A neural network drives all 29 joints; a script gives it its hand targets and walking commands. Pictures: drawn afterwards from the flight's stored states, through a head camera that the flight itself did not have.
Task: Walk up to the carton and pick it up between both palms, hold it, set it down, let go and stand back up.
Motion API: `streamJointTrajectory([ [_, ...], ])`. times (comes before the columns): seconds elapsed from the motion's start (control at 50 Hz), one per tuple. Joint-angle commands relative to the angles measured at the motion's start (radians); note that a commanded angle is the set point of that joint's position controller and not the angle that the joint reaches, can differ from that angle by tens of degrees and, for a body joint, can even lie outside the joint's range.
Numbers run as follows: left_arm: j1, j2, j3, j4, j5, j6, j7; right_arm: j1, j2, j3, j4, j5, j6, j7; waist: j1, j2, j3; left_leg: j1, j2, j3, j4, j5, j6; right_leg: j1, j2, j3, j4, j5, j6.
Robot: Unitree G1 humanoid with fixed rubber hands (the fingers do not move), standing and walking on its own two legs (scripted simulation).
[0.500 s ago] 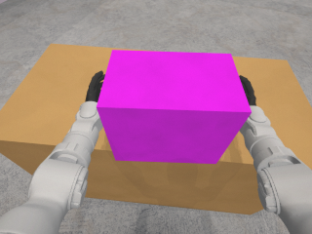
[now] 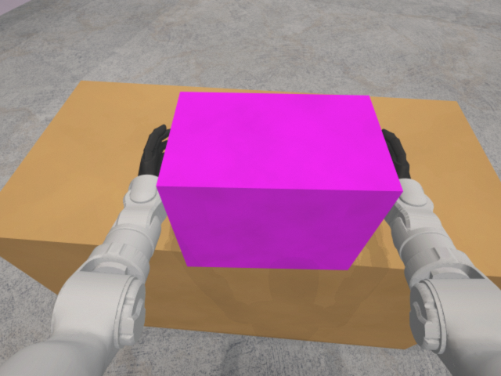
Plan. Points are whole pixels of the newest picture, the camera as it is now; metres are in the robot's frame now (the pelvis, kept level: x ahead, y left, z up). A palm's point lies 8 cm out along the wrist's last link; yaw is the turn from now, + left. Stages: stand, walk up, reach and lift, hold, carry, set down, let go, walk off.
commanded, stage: reach and lift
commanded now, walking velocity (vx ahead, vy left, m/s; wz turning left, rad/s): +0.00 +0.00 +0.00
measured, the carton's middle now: (270, 188) +0.43 +0.00 +0.04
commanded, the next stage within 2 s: none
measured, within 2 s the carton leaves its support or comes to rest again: leaves its support in 0.12 s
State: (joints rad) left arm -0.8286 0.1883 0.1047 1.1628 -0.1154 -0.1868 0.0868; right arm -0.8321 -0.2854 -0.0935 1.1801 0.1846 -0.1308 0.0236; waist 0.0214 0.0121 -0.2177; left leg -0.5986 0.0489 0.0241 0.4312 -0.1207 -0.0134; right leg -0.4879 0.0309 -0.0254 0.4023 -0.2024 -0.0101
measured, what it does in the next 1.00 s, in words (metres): stands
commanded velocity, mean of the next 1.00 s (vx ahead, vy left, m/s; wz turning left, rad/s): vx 0.00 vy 0.00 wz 0.00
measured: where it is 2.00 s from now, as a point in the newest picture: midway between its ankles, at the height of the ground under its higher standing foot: outside the picture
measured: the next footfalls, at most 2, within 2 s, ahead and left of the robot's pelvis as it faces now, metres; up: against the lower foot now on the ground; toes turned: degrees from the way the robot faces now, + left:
none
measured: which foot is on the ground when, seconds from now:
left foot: down 0.00-1.00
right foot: down 0.00-1.00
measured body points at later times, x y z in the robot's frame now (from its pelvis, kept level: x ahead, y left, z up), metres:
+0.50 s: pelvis +0.00 +0.00 +0.01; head +0.02 +0.01 +0.46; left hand +0.41 +0.19 +0.10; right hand +0.41 -0.21 +0.09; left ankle +0.04 +0.12 -0.74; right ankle -0.02 -0.11 -0.74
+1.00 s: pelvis +0.01 +0.00 +0.01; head -0.01 +0.03 +0.46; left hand +0.40 +0.21 +0.16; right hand +0.40 -0.20 +0.14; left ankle +0.04 +0.12 -0.74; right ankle -0.02 -0.11 -0.74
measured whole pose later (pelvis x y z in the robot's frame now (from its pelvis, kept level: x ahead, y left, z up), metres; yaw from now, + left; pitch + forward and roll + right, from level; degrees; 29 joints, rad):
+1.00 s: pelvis +0.01 +0.00 +0.01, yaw +1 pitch +1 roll +0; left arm -0.56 0.15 0.17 0.46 0.04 0.27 0.04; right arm -0.57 -0.23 -0.08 0.74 0.20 0.05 -0.03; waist -0.02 -0.06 -0.08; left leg -0.20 0.02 0.03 0.27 -0.10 -0.01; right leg -0.08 0.01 -0.02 0.23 -0.17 0.00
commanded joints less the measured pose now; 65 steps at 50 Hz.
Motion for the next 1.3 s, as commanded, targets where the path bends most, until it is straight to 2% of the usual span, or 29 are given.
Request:
streamJointTrajectory([
  [0.0,-0.606,-0.565,-0.147,-0.220,0.098,-0.106,-0.155,-0.594,0.522,0.105,-0.284,-0.163,-0.144,0.146,-0.033,-0.010,-0.599,0.572,-0.011,-0.006,0.022,0.346,-0.035,0.135,-0.020,-0.047,-0.051,0.469,0.042],
  [0.04,-0.591,-0.601,-0.172,-0.208,0.114,-0.134,-0.174,-0.572,0.557,0.123,-0.290,-0.191,-0.177,0.161,-0.037,-0.007,-0.591,0.560,-0.012,0.003,0.006,0.378,-0.037,0.206,-0.025,-0.042,-0.037,0.579,0.048],
  [0.1,-0.589,-0.617,-0.203,-0.247,0.112,-0.158,-0.175,-0.548,0.563,0.152,-0.289,-0.192,-0.219,0.159,-0.034,-0.009,-0.575,0.548,-0.015,0.006,-0.023,0.389,-0.047,0.267,-0.019,-0.038,-0.038,0.634,0.054],
  [0.16,-0.575,-0.614,-0.216,-0.281,0.129,-0.174,-0.163,-0.544,0.550,0.166,-0.293,-0.193,-0.264,0.162,-0.017,0.002,-0.543,0.576,-0.014,0.012,-0.033,0.391,-0.050,0.257,-0.013,-0.049,-0.058,0.589,0.048],
  [0.2,-0.547,-0.614,-0.214,-0.293,0.140,-0.155,-0.158,-0.535,0.529,0.168,-0.278,-0.185,-0.268,0.163,-0.011,0.002,-0.507,0.606,-0.009,0.013,-0.051,0.362,-0.048,0.227,-0.009,-0.051,-0.085,0.502,0.040],
  [0.24,-0.473,-0.588,-0.217,-0.275,0.153,-0.108,-0.154,-0.497,0.511,0.193,-0.257,-0.156,-0.234,0.158,0.001,-0.006,-0.425,0.615,-0.012,0.011,-0.062,0.323,-0.028,0.226,-0.011,-0.038,-0.109,0.436,0.036],
  [0.26,-0.528,-0.597,-0.222,-0.326,0.133,-0.102,-0.152,-0.544,0.511,0.188,-0.294,-0.152,-0.238,0.158,0.002,-0.020,-0.453,0.602,-0.009,0.014,-0.081,0.288,-0.028,0.220,-0.010,-0.043,-0.119,0.386,0.035],
  [0.3,-0.496,-0.580,-0.224,-0.323,0.140,-0.068,-0.146,-0.523,0.519,0.201,-0.288,-0.142,-0.208,0.160,0.011,-0.030,-0.405,0.592,-0.015,0.019,-0.091,0.254,-0.010,0.216,-0.015,-0.028,-0.134,0.348,0.037],
  [0.32,-0.539,-0.592,-0.235,-0.362,0.125,-0.067,-0.144,-0.565,0.515,0.188,-0.341,-0.148,-0.214,0.161,0.011,-0.032,-0.457,0.586,-0.013,0.023,-0.097,0.235,-0.009,0.213,-0.016,-0.030,-0.136,0.330,0.037],
  [0.38,-0.534,-0.584,-0.261,-0.398,0.103,-0.025,-0.130,-0.550,0.520,0.211,-0.358,-0.127,-0.164,0.163,0.015,-0.035,-0.452,0.598,-0.015,0.022,-0.111,0.191,0.001,0.211,-0.022,-0.020,-0.148,0.273,0.032],
  [0.42,-0.597,-0.615,-0.292,-0.450,0.070,-0.018,-0.126,-0.616,0.546,0.223,-0.439,-0.126,-0.163,0.163,0.012,-0.048,-0.530,0.586,-0.019,0.026,-0.105,0.197,0.005,0.215,-0.021,-0.019,-0.140,0.298,0.040],
  [0.48,-0.592,-0.631,-0.318,-0.499,0.050,0.007,-0.129,-0.607,0.571,0.253,-0.482,-0.102,-0.135,0.157,0.011,-0.050,-0.562,0.613,-0.026,0.020,-0.093,0.235,0.002,0.252,-0.020,-0.014,-0.132,0.360,0.044],
  [0.58,-0.543,-0.640,-0.314,-0.537,0.054,0.079,-0.155,-0.601,0.590,0.308,-0.541,-0.062,-0.081,0.135,0.014,-0.070,-0.517,0.583,-0.042,0.011,-0.104,0.247,0.015,0.335,-0.023,0.005,-0.119,0.446,0.060],
  [0.66,-0.479,-0.638,-0.311,-0.603,0.068,0.159,-0.172,-0.564,0.589,0.335,-0.581,-0.019,-0.028,0.113,-0.004,-0.071,-0.441,0.636,-0.051,0.002,-0.097,0.304,0.010,0.364,-0.014,0.006,-0.130,0.499,0.064],
  [0.76,-0.415,-0.620,-0.271,-0.692,0.112,0.279,-0.188,-0.534,0.563,0.305,-0.629,-0.012,0.036,0.087,-0.018,-0.051,-0.325,0.679,-0.057,0.004,-0.116,0.288,0.001,0.362,-0.005,-0.007,-0.160,0.404,0.058],
  [0.78,-0.406,-0.620,-0.277,-0.730,0.113,0.302,-0.191,-0.515,0.565,0.301,-0.629,-0.004,0.047,0.086,-0.024,-0.038,-0.320,0.707,-0.058,0.004,-0.114,0.300,-0.003,0.356,-0.002,-0.010,-0.167,0.396,0.051],
  [0.84,-0.404,-0.635,-0.311,-0.832,0.108,0.353,-0.193,-0.537,0.557,0.305,-0.724,0.009,0.064,0.083,-0.039,-0.012,-0.337,0.762,-0.059,-0.001,-0.099,0.340,-0.016,0.341,0.008,-0.020,-0.178,0.375,0.043],
  [0.92,-0.403,-0.635,-0.362,-0.956,0.093,0.404,-0.176,-0.540,0.548,0.324,-0.822,0.029,0.088,0.080,-0.051,0.019,-0.378,0.824,-0.062,-0.011,-0.074,0.395,-0.032,0.311,0.019,-0.031,-0.181,0.361,0.036],
  [0.96,-0.371,-0.616,-0.359,-0.983,0.102,0.433,-0.178,-0.514,0.544,0.331,-0.846,0.034,0.108,0.074,-0.055,0.008,-0.357,0.821,-0.063,-0.016,-0.074,0.395,-0.028,0.331,0.018,-0.029,-0.181,0.382,0.041],
  [1.06,-0.313,-0.569,-0.302,-0.966,0.130,0.523,-0.209,-0.512,0.514,0.302,-0.860,0.027,0.162,0.066,-0.050,-0.012,-0.259,0.763,-0.068,-0.008,-0.118,0.261,-0.005,0.344,0.008,-0.027,-0.192,0.280,0.046],
  [1.16,-0.330,-0.569,-0.319,-1.034,0.120,0.564,-0.209,-0.552,0.523,0.326,-0.929,0.054,0.176,0.069,-0.042,-0.002,-0.322,0.812,-0.070,-0.006,-0.095,0.326,-0.011,0.347,0.014,-0.033,-0.182,0.313,0.045],
  [1.24,-0.305,-0.538,-0.283,-1.033,0.133,0.611,-0.222,-0.542,0.521,0.331,-0.917,0.064,0.221,0.063,-0.042,-0.034,-0.261,0.777,-0.071,-0.002,-0.112,0.279,0.004,0.364,0.010,-0.026,-0.186,0.304,0.055],
  [1.28,-0.296,-0.544,-0.289,-1.047,0.130,0.633,-0.230,-0.548,0.515,0.336,-0.941,0.069,0.235,0.059,-0.054,-0.028,-0.272,0.772,-0.072,-0.002,-0.113,0.291,0.003,0.386,0.011,-0.026,-0.181,0.333,0.056],
])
